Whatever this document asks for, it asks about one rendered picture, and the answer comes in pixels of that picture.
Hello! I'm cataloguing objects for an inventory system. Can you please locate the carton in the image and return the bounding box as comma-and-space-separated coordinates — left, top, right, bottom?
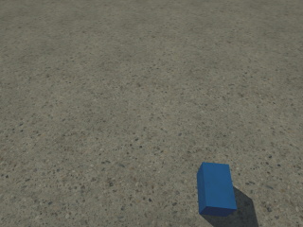
196, 162, 237, 217

